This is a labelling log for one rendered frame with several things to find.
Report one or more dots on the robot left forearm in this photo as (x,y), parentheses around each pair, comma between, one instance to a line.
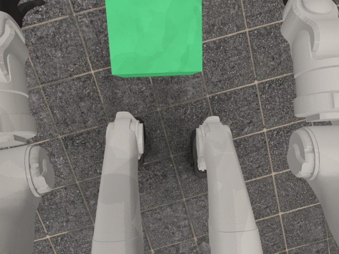
(16,122)

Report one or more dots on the carton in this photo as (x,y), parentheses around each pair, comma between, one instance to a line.
(150,38)

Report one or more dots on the robot right upper arm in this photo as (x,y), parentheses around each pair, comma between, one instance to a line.
(314,155)

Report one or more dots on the robot shin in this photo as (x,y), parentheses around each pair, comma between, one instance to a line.
(120,115)
(201,162)

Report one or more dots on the right robot shin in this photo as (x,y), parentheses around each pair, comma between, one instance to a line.
(201,162)

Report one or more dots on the robot left hand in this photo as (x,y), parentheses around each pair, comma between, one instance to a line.
(18,12)

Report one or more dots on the robot right forearm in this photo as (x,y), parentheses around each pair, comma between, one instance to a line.
(311,28)

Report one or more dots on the left robot shin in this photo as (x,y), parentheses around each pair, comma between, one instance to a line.
(120,115)

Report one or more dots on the robot left upper arm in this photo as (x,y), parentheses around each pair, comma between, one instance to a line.
(25,175)

